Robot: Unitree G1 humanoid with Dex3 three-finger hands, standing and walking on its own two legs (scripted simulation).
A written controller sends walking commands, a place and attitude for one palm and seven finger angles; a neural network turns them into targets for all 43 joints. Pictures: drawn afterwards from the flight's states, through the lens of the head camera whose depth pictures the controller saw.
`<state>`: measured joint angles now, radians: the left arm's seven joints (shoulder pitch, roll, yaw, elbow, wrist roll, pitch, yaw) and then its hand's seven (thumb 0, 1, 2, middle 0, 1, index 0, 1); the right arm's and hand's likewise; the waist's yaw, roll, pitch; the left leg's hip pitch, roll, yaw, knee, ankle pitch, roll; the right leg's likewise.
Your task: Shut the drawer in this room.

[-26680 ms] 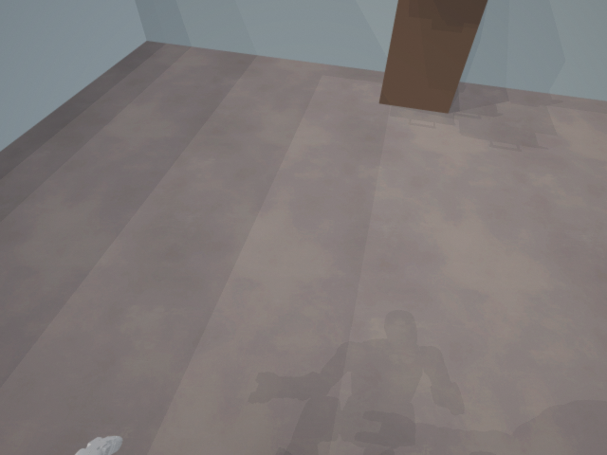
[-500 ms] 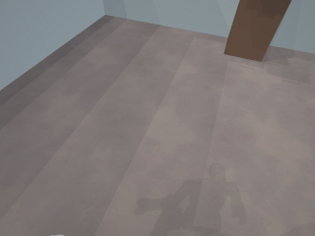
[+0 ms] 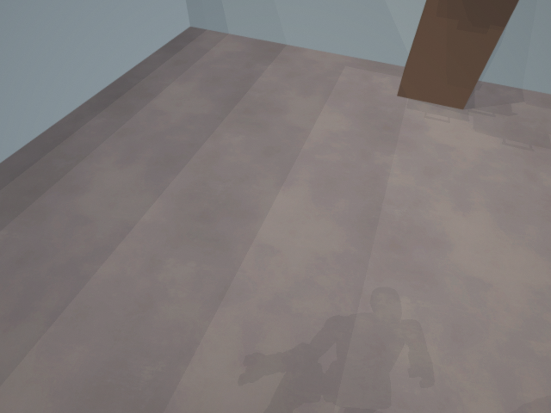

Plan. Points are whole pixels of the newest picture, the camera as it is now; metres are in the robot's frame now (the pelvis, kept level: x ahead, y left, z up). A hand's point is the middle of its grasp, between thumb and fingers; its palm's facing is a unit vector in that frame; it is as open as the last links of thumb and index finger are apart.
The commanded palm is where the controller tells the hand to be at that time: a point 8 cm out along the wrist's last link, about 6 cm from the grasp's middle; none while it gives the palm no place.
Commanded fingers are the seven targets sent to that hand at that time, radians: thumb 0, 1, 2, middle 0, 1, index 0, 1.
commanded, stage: stand and wait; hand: left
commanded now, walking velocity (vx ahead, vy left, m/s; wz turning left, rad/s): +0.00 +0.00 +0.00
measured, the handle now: out of the picture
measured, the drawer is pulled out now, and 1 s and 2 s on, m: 0.17 0.17 0.17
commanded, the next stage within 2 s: turn or walk to find it in 0.14 s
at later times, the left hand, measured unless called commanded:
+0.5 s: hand out of the picture +0.07 +0.24 -0.16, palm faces +0.01 -0.95 -0.32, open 7.4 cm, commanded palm none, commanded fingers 0.00 0.90 0.90 -0.20 -0.30 -0.20 -0.30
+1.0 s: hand out of the picture +0.06 +0.26 -0.16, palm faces +0.00 -0.94 -0.33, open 7.4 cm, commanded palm none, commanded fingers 0.00 0.90 0.90 -0.20 -0.30 -0.20 -0.30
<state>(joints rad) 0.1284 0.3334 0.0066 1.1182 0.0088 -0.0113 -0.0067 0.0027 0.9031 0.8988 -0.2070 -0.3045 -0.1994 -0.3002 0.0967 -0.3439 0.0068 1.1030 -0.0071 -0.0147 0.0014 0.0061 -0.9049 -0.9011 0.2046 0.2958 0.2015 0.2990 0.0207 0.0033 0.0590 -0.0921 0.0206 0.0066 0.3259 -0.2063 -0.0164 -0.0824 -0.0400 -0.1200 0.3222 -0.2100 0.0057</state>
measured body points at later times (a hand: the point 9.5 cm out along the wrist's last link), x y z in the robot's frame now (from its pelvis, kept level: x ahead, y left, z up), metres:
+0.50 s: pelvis +0.00 +0.00 +0.00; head +0.02 +0.00 +0.45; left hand +0.07 +0.29 -0.14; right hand +0.08 -0.28 -0.14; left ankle -0.02 +0.13 -0.75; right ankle -0.02 -0.12 -0.75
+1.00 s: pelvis +0.00 +0.00 +0.00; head +0.01 +0.01 +0.45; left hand +0.06 +0.30 -0.13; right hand +0.09 -0.30 -0.13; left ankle -0.02 +0.13 -0.75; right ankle -0.02 -0.12 -0.75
